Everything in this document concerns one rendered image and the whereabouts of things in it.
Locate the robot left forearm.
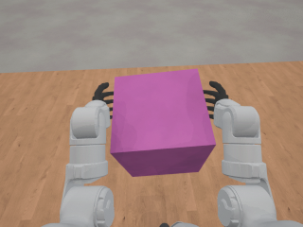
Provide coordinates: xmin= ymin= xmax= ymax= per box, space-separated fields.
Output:
xmin=60 ymin=100 xmax=111 ymax=220

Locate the robot right upper arm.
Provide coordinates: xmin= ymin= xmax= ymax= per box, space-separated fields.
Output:
xmin=217 ymin=184 xmax=303 ymax=227

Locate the robot right forearm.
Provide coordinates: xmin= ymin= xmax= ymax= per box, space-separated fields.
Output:
xmin=213 ymin=98 xmax=276 ymax=210

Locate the robot left upper arm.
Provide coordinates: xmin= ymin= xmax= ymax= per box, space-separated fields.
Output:
xmin=42 ymin=185 xmax=115 ymax=227

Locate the robot left hand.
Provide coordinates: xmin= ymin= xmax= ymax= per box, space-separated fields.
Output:
xmin=92 ymin=82 xmax=114 ymax=119

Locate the carton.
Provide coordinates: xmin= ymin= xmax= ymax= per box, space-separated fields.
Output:
xmin=110 ymin=68 xmax=216 ymax=177

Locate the robot right hand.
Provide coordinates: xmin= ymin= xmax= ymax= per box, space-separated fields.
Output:
xmin=203 ymin=80 xmax=229 ymax=119

